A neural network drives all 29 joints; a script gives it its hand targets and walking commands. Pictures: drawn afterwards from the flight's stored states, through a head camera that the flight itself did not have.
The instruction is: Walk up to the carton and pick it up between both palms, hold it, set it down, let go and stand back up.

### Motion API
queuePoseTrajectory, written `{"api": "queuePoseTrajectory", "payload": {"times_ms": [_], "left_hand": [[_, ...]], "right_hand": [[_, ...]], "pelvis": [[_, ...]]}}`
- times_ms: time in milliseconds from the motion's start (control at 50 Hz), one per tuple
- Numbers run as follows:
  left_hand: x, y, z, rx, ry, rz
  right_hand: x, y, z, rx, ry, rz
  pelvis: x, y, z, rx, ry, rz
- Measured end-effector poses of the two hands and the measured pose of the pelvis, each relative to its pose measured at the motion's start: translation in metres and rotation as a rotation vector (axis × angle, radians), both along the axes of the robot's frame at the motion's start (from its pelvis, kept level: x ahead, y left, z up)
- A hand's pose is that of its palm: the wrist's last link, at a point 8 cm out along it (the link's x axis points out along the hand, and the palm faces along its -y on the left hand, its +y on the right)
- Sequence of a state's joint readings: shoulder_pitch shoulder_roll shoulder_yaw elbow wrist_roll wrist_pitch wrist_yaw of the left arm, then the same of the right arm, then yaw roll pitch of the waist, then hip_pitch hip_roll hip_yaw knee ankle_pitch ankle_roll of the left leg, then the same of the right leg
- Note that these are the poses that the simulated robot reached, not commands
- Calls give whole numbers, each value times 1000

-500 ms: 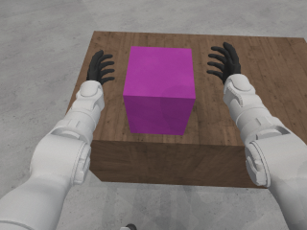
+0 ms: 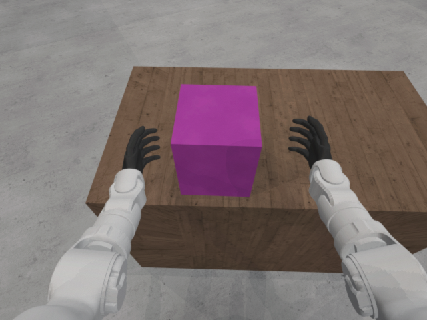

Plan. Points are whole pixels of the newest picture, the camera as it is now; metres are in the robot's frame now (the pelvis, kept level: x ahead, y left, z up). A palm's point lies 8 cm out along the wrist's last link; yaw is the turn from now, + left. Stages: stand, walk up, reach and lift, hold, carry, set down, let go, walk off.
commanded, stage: set down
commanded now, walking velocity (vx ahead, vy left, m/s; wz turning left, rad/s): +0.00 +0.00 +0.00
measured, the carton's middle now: (216, 142) +0.51 +0.04 -0.02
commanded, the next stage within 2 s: none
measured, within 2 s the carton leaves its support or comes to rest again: neither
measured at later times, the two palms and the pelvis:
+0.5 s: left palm (124, 177) +0.37 +0.22 +0.03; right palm (316, 179) +0.39 -0.16 +0.04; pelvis +0.00 +0.01 +0.00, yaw +1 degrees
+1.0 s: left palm (125, 257) +0.24 +0.21 -0.06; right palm (316, 253) +0.27 -0.16 -0.05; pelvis +0.01 +0.00 +0.00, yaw +2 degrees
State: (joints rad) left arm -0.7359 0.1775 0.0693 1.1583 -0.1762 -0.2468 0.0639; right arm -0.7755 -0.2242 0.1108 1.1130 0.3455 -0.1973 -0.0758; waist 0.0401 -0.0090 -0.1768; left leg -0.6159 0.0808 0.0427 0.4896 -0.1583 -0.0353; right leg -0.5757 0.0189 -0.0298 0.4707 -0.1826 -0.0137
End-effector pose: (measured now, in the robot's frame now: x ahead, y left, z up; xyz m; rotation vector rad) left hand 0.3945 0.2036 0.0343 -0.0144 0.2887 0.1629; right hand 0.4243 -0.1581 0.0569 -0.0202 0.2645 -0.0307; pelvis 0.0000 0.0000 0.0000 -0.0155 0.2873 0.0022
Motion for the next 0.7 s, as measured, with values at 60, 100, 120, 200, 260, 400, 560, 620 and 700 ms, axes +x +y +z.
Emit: {"api": "queuePoseTrajectory", "payload": {"times_ms": [60,100,120,200,260,400,560,620,700], "left_hand": [[-9,-1,-9,-12,-2,15],[-14,0,-14,-15,-5,27],[-17,1,-15,-15,-7,32],[-27,8,-20,-7,-20,48],[-34,14,-22,4,-28,51],[-25,23,-13,3,-36,50],[-42,9,-7,30,-42,-40],[-61,8,-23,10,-1,-28],[-87,10,-49,-12,47,19]], "right_hand": [[-6,8,-8,8,13,9],[-10,13,-14,13,19,10],[-13,15,-17,15,21,9],[-23,20,-27,24,23,-1],[-31,20,-33,24,23,-16],[-30,9,-25,12,5,-48],[-53,-3,-28,5,13,-44],[-71,-6,-40,-2,35,-49],[-92,-6,-58,-10,66,-39]], "pelvis": [[-3,-1,-2,2,9,2],[-5,-1,-4,2,12,6],[-5,-1,-4,2,11,8],[-5,1,-6,-1,7,16],[-3,2,-6,-5,-5,23],[-5,7,-9,-12,-10,30],[5,11,1,-11,-101,30],[7,9,3,-4,-145,31],[4,6,2,3,-173,29]]}}
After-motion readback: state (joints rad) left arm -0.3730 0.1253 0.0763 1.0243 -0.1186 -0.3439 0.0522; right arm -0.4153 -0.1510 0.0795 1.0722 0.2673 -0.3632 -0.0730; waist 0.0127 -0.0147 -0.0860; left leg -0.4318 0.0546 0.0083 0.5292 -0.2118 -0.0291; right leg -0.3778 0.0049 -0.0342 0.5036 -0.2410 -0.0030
